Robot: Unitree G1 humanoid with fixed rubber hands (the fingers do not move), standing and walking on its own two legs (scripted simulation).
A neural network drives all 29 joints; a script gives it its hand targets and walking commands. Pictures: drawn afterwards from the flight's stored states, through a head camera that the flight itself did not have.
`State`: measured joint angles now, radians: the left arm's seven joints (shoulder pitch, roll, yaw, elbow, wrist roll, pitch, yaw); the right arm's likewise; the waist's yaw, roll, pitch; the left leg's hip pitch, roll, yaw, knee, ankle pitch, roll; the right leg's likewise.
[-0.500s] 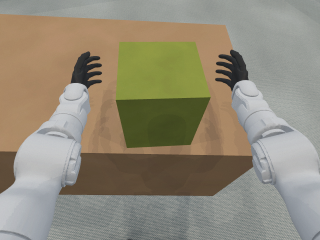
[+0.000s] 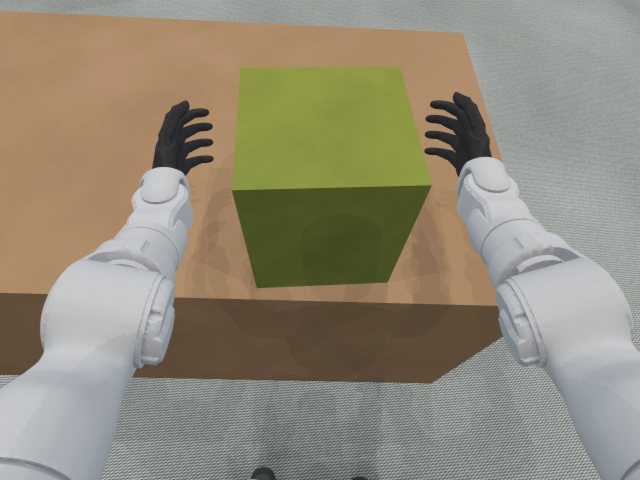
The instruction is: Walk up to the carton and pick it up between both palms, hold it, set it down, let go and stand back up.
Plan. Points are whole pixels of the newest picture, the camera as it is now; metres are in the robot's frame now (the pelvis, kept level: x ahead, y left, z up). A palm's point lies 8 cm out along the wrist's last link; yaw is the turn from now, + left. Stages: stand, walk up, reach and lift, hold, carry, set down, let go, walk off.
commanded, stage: reach and lift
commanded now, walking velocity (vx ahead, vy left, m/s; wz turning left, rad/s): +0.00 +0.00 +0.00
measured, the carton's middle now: (322, 187) +0.50 +0.03 +0.01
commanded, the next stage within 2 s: none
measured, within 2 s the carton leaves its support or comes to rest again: neither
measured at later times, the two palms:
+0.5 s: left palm (197, 161) +0.47 +0.19 +0.09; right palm (443, 158) +0.48 -0.12 +0.10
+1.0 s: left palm (197, 172) +0.45 +0.19 +0.09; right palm (442, 173) +0.46 -0.11 +0.10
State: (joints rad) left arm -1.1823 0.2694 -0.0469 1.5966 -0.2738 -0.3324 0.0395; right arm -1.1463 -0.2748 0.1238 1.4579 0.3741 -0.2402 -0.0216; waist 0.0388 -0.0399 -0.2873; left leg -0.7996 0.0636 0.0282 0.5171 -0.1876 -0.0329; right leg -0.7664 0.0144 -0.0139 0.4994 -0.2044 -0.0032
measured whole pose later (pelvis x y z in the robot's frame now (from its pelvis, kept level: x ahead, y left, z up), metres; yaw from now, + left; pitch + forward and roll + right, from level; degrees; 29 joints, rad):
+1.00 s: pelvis +0.03 +0.00 +0.02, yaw +0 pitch +12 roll +0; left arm -0.90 -0.04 0.69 0.96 0.48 -0.09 0.00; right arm -0.87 0.15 -0.76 0.87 -0.60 -0.15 0.00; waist 0.05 -0.05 -0.05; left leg -0.36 0.05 0.06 0.31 -0.16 -0.02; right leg -0.35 0.00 0.00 0.33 -0.20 0.01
